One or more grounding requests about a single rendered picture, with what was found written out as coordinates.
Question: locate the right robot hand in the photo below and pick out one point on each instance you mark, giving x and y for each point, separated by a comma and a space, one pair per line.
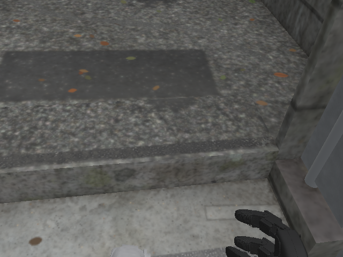
288, 243

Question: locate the robot left thigh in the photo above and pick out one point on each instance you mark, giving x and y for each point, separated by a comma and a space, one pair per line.
130, 251

